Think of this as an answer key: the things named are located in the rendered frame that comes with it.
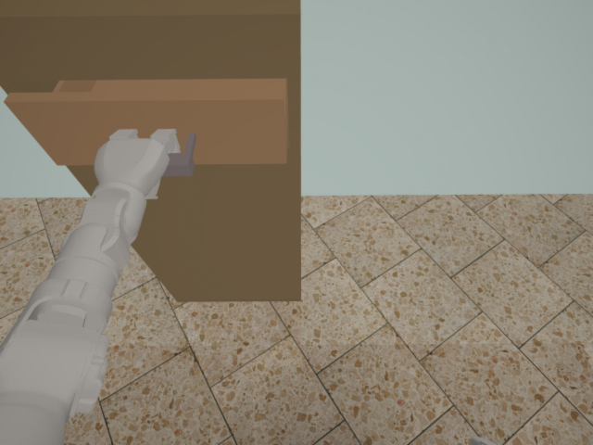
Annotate left robot upper arm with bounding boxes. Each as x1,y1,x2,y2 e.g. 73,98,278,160
0,320,110,445

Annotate left robot hand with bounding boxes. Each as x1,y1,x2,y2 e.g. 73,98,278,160
94,129,181,199

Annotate drawer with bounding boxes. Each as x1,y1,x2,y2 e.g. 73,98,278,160
4,79,288,165

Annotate handle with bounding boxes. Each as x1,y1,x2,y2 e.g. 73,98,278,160
162,133,196,176

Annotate cabinet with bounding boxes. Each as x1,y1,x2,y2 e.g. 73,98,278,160
0,0,301,302

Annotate left robot forearm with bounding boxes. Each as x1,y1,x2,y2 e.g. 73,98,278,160
0,182,146,369

